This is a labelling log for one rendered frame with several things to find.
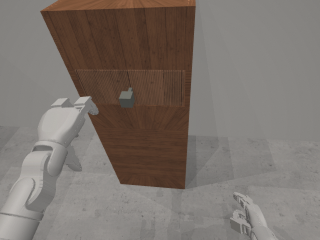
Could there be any right robot forearm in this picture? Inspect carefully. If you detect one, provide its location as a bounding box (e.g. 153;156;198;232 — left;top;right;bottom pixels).
250;226;279;240

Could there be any handle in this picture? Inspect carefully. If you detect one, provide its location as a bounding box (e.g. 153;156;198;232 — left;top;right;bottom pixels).
119;87;135;108

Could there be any cabinet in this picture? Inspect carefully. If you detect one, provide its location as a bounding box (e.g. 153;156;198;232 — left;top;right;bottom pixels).
40;0;196;190

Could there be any left robot forearm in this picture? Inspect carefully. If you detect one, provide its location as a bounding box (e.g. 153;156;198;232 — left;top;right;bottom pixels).
0;140;68;240

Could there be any robot left hand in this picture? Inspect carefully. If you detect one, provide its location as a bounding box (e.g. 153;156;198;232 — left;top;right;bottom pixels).
37;96;99;172

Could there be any drawer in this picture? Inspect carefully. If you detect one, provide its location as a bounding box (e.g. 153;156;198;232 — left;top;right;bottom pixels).
74;69;185;106

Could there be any robot right hand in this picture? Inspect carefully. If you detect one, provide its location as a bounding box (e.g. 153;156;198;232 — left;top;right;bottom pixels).
230;192;268;238

